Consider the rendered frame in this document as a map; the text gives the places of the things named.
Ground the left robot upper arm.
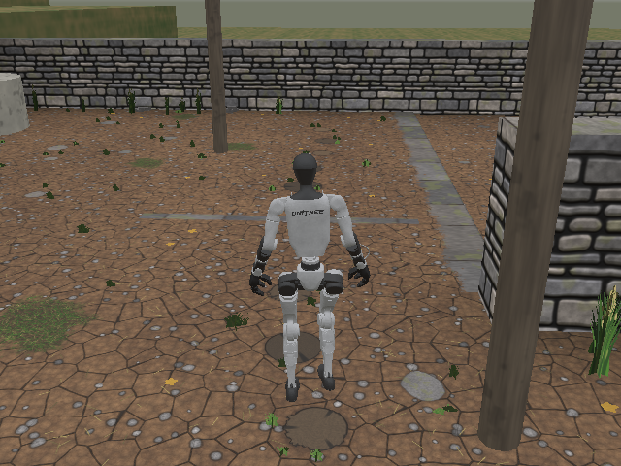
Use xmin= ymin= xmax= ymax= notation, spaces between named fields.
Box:
xmin=262 ymin=197 xmax=287 ymax=251

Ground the robot right forearm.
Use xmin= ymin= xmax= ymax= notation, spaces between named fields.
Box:
xmin=346 ymin=232 xmax=367 ymax=270

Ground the robot right hand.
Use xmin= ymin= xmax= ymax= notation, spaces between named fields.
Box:
xmin=348 ymin=265 xmax=370 ymax=287

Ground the robot left forearm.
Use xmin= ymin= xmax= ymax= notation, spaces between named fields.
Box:
xmin=251 ymin=236 xmax=272 ymax=277

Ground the robot left hand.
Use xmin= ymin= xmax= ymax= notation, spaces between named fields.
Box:
xmin=249 ymin=272 xmax=272 ymax=296

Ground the right robot upper arm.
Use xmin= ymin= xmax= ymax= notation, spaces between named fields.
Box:
xmin=327 ymin=194 xmax=356 ymax=248

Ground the humanoid robot torso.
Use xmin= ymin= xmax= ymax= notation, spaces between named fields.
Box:
xmin=285 ymin=190 xmax=330 ymax=291

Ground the robot left thigh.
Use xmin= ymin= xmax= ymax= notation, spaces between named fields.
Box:
xmin=278 ymin=272 xmax=300 ymax=341

